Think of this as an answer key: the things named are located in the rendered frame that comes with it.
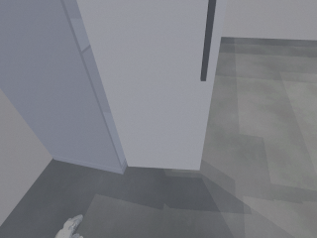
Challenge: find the robot left hand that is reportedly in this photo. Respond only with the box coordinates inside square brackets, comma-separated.
[54, 214, 83, 238]

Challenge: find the fridge door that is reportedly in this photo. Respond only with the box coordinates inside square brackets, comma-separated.
[76, 0, 228, 171]

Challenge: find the handle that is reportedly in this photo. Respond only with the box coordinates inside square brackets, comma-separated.
[200, 0, 217, 81]

